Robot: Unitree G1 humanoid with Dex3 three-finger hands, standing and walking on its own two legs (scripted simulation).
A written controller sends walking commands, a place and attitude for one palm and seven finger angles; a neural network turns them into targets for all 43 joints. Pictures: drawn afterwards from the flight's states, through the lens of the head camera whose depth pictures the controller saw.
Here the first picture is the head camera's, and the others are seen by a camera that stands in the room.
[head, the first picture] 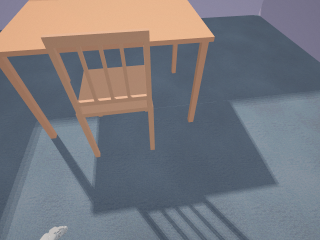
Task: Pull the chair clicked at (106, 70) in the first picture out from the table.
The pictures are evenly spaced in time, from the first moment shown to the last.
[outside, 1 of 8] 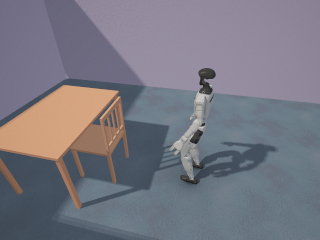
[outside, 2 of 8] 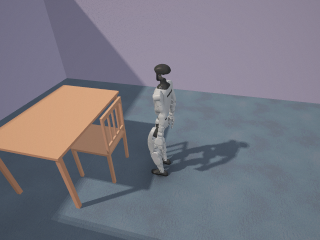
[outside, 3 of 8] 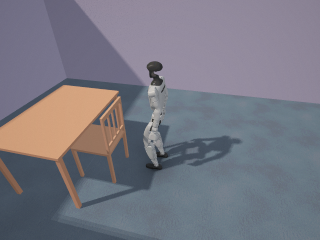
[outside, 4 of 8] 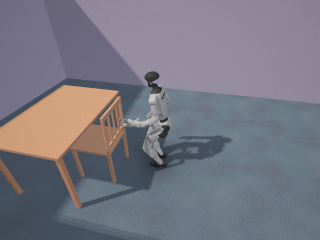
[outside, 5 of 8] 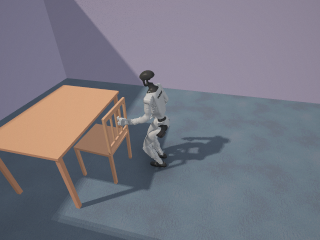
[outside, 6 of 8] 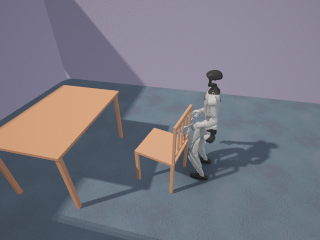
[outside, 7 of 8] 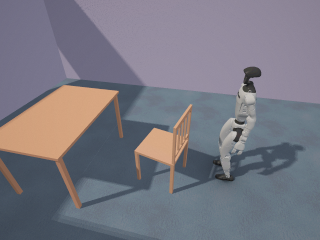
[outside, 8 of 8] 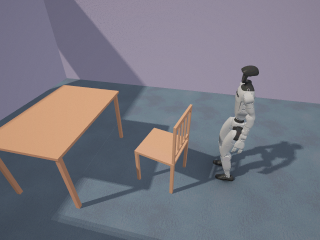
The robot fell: no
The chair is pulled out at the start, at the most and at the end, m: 0.00 0.71 0.71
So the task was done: yes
